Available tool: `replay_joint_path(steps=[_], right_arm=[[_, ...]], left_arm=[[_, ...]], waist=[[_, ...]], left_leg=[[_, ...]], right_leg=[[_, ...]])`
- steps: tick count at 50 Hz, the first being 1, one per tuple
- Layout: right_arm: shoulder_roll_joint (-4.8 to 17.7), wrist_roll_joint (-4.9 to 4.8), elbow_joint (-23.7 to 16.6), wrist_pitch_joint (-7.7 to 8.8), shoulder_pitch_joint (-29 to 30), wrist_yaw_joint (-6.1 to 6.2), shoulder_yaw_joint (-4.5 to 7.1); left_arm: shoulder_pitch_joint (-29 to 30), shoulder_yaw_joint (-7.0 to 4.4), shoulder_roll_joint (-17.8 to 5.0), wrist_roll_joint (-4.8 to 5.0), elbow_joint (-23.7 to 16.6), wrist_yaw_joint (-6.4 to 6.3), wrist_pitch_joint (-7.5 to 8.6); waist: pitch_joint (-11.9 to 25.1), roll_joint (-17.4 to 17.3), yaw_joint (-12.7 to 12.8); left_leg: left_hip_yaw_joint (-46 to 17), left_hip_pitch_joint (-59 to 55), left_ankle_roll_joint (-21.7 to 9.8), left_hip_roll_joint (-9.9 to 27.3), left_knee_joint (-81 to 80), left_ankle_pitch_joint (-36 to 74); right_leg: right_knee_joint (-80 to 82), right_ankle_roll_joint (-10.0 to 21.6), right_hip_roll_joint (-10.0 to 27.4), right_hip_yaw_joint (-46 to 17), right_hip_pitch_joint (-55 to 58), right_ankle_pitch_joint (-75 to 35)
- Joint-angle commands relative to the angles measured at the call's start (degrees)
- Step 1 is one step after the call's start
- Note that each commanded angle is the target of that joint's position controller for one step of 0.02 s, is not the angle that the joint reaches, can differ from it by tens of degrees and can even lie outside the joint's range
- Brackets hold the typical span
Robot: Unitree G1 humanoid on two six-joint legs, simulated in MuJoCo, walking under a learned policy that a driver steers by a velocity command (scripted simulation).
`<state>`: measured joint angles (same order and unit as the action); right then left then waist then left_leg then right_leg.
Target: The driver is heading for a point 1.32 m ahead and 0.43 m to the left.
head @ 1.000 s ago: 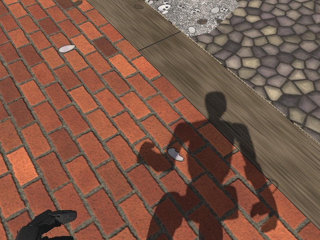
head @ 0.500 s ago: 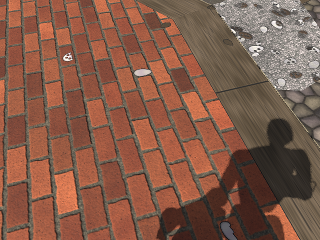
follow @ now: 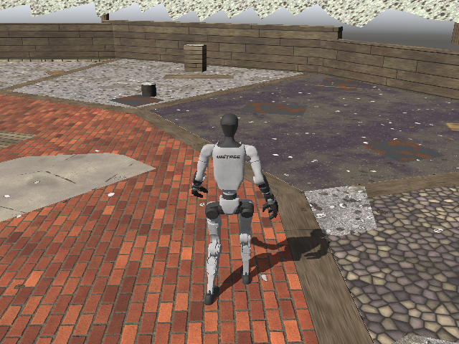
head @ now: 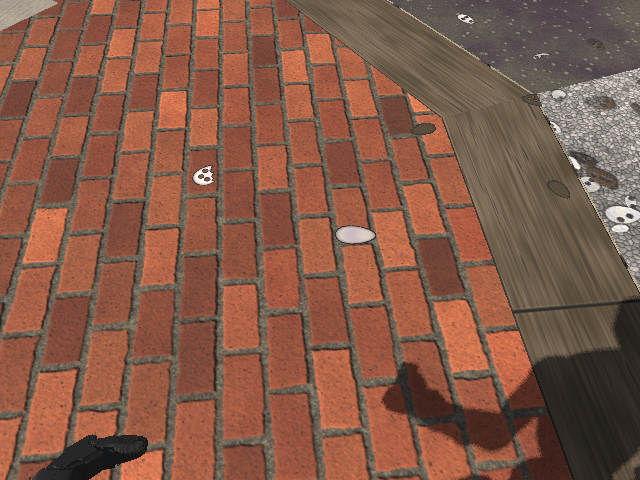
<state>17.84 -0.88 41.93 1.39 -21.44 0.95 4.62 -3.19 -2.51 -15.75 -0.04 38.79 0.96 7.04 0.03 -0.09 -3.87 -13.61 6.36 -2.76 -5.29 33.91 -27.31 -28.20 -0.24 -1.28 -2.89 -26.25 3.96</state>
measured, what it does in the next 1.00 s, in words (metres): walks ahead, turning left: left foot, then right foot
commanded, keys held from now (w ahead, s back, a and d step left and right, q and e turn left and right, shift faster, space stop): w+q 0.24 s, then q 0.54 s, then no key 0.12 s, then w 0.10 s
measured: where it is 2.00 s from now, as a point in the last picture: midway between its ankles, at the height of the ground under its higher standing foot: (177, 394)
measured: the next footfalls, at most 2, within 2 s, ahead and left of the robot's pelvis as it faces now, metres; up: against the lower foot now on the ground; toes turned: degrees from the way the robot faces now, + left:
left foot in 0.48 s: +0.37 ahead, +0.16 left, +0.00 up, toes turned +18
right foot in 0.94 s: +0.45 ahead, -0.04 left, +0.00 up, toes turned +35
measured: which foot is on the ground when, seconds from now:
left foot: down 0.00-0.00, up 0.02-0.46, down 0.48-0.96, up 0.98-1.00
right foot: down 0.00-0.48, up 0.50-0.92, down 0.94-1.00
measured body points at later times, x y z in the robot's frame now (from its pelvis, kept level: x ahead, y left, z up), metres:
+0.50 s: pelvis +0.23 +0.03 -0.01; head +0.28 +0.06 +0.44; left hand +0.20 +0.34 -0.13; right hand +0.52 -0.14 -0.07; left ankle +0.33 +0.15 -0.73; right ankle +0.12 -0.13 -0.70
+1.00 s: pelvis +0.34 +0.03 +0.01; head +0.36 +0.03 +0.46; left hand +0.30 +0.33 -0.09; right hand +0.62 -0.11 -0.08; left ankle +0.32 +0.14 -0.71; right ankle +0.42 -0.07 -0.72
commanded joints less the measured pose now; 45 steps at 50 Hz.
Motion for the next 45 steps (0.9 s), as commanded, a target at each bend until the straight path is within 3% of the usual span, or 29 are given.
replay_joint_path(steps=[1,2,3,4,5,6,8,12,17,20,22,23,24,25,26,27,28,29,30,32,35,38,41,43,45], right_arm=[[-0.06,-1.37,-7.33,1.41,-5.80,-0.13,-1.06],[6.25,-1.76,-5.17,1.34,-4.31,0.12,0.12],[8.33,-1.15,-5.91,1.02,1.89,0.00,0.81],[7.42,-0.54,-6.30,0.74,4.44,0.00,0.81],[6.81,-0.04,-6.98,0.71,6.19,-0.18,1.02],[5.79,-0.43,-7.19,0.51,5.85,-0.60,1.02],[3.62,-0.86,-7.55,-0.06,5.73,-0.98,0.69],[2.05,-0.43,-9.38,-0.41,9.63,-1.28,0.10],[0.45,0.24,-11.00,0.39,16.23,-3.07,-0.48],[2.28,0.19,-12.13,0.00,16.61,-4.21,0.43],[5.22,0.56,-11.10,-0.36,10.63,-4.37,1.99],[7.61,0.60,-9.19,-0.41,3.57,-3.87,3.40],[11.40,0.51,-8.58,-0.75,-1.13,-2.45,4.63],[16.61,1.28,-10.60,-1.00,2.24,-1.32,4.46],[14.20,1.95,-13.03,-0.37,2.59,-2.08,3.64],[11.07,1.43,-13.24,-0.08,5.56,-2.57,2.95],[9.22,0.26,-12.62,-0.09,8.29,-2.41,2.43],[7.98,-0.12,-12.65,-0.32,10.17,-2.08,1.97],[7.87,0.28,-12.82,-0.60,11.78,-1.73,1.86],[8.36,1.47,-12.93,-0.82,13.20,-1.25,2.02],[9.29,1.10,-12.12,-1.29,12.17,-0.08,2.41],[9.34,0.64,-12.21,-2.41,12.82,0.80,2.47],[8.50,1.00,-12.05,-3.08,12.89,0.87,2.18],[7.70,1.17,-11.54,-3.30,11.92,0.57,1.81],[6.75,0.92,-11.18,-3.56,11.96,0.37,1.21]], left_arm=[[-19.32,-5.34,-17.15,-0.90,1.53,-0.23,0.07],[-16.22,-4.03,-10.90,0.09,-0.16,-0.01,-0.01],[-14.22,-3.17,-7.94,0.13,-0.48,-0.35,-0.41],[-11.87,-2.69,-7.10,-0.44,-0.58,-0.38,-0.68],[-10.39,-2.34,-5.90,-0.56,0.01,-0.52,-0.83],[-9.91,-2.09,-5.44,-0.78,0.39,-0.72,-0.75],[-10.24,-2.21,-5.33,-0.34,1.43,-0.77,-0.36],[-11.04,-3.13,-8.04,-0.35,3.40,-0.96,-0.40],[-10.12,-3.41,-10.20,0.17,4.92,-2.11,-2.28],[-10.47,-3.97,-12.05,1.51,5.59,-2.43,-3.22],[-8.97,-4.57,-13.22,2.65,5.11,-2.78,-3.77],[-8.27,-4.27,-12.15,2.81,4.70,-2.81,-3.97],[-10.78,-3.36,-9.76,1.05,4.07,-2.47,-3.74],[-17.21,-1.29,-3.16,-2.92,2.73,-1.45,-3.37],[-17.87,-1.33,-7.96,-1.11,3.03,-0.70,-2.95],[-11.05,-2.20,-10.89,0.86,1.93,-0.65,-3.24],[-8.38,-2.02,-10.14,0.69,1.06,-1.22,-3.71],[-7.59,-2.01,-9.75,-0.12,1.51,-1.99,-4.37],[-8.12,-2.20,-10.12,-0.40,1.41,-2.34,-5.07],[-9.65,-2.05,-8.96,-0.67,1.94,-2.54,-5.83],[-8.24,-1.48,-7.21,-0.89,1.75,-3.01,-6.25],[-5.41,-1.32,-6.71,-0.51,0.95,-2.91,-6.85],[-4.20,-1.29,-6.60,-0.15,0.54,-2.60,-6.69],[-3.71,-1.31,-6.65,-0.06,0.11,-2.22,-6.17],[-4.89,-1.35,-6.14,-0.10,0.09,-1.63,-5.58]], waist=[[17.56,24.11,5.36],[11.40,13.56,7.01],[5.61,8.17,8.33],[2.66,4.08,7.40],[0.47,4.17,6.63],[-0.15,5.79,5.63],[-0.38,6.74,5.26],[-1.38,4.25,5.59],[-2.17,4.38,7.13],[-0.56,5.62,6.15],[2.68,6.22,2.26],[6.04,4.26,-1.56],[9.61,-3.03,-3.28],[14.90,-17.97,4.28],[28.12,-11.94,0.96],[21.55,-5.46,-0.23],[13.88,-2.31,1.37],[9.80,-0.41,2.77],[7.89,-1.50,4.57],[7.61,-3.69,6.10],[9.18,-4.09,5.51],[8.71,-5.56,4.66],[7.48,-7.85,3.66],[7.45,-8.85,2.72],[7.43,-9.00,3.53]], left_leg=[[4.12,34.23,0.27,-0.37,34.83,-8.23],[2.21,39.20,1.26,3.96,40.93,-4.03],[3.89,39.79,1.57,5.74,41.84,1.43],[5.02,37.46,1.93,7.59,40.37,5.31],[4.95,36.53,2.10,9.09,37.49,7.77],[5.44,34.02,2.12,10.39,35.85,9.23],[7.06,33.29,2.53,11.02,33.62,10.35],[7.76,37.07,3.78,11.85,25.38,16.67],[14.64,28.03,3.45,8.98,7.28,29.04],[16.21,24.14,1.20,7.03,2.37,25.52],[17.90,16.65,-1.50,3.93,-0.73,21.86],[18.08,7.28,-3.47,1.98,-5.47,26.69],[9.86,-6.25,-6.65,7.28,-6.78,44.73],[-11.92,-21.63,-16.37,22.05,-0.07,73.74],[-25.46,-23.67,-22.96,27.88,-7.08,57.84],[-19.21,-18.26,-19.88,23.98,-10.09,47.34],[-13.90,-10.47,-16.48,20.65,-11.52,40.44],[-11.19,-3.41,-14.50,18.51,-12.93,37.41],[-9.34,2.83,-13.65,16.98,-14.20,36.63],[-6.98,8.89,-13.19,15.05,-14.96,39.62],[-6.15,9.78,-12.78,13.69,-14.20,39.30],[-7.97,11.12,-10.91,11.95,-14.76,25.11],[-9.49,11.60,-9.82,11.61,-14.57,17.54],[-10.94,10.27,-9.73,12.27,-12.84,19.54],[-11.93,9.13,-8.76,12.11,-10.15,22.69]], right_leg=[[9.93,14.83,26.40,-44.25,44.65,22.28],[12.59,13.42,24.88,-43.25,40.26,31.89],[12.21,10.89,22.26,-32.26,34.37,27.74],[12.83,9.80,19.66,-24.71,28.21,18.64],[13.65,9.66,17.62,-19.45,24.54,12.12],[14.85,9.03,16.11,-14.96,21.89,8.23],[16.91,9.72,15.24,-9.59,20.57,3.57],[18.94,11.20,16.47,-2.60,22.42,-4.97],[14.91,8.18,13.49,9.71,21.38,-23.99],[9.67,6.90,15.02,10.96,25.53,-30.50],[-0.09,5.53,15.01,11.81,26.57,-39.11],[-10.11,3.77,12.88,13.13,23.95,-36.19],[-25.73,0.39,9.25,13.52,12.52,-16.33],[-46.81,-3.45,-0.05,10.42,-7.44,37.69],[-54.76,-3.25,-1.11,-2.57,-10.03,37.41],[-53.52,-2.42,1.30,-3.42,-12.76,30.76],[-49.02,-2.29,2.98,-2.39,-14.26,25.82],[-45.22,-2.57,4.48,-2.53,-12.68,23.10],[-41.96,-2.65,4.92,-2.79,-9.03,21.41],[-37.48,-3.26,3.80,-1.64,-4.28,19.85],[-30.05,-4.66,2.48,-1.82,-3.22,17.40],[-24.02,-5.09,1.61,-2.75,-2.17,13.47],[-18.36,-4.75,1.42,-2.67,0.18,12.65],[-14.64,-4.08,1.45,-2.07,2.40,13.90],[-6.60,-2.51,1.20,-0.95,6.55,12.05]])
Keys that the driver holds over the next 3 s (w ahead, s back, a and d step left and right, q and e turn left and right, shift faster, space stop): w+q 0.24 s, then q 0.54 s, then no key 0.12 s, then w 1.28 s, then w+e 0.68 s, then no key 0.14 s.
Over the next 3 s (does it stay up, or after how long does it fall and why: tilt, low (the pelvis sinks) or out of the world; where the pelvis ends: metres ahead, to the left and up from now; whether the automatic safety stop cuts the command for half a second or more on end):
stays up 1.16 0.51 0.01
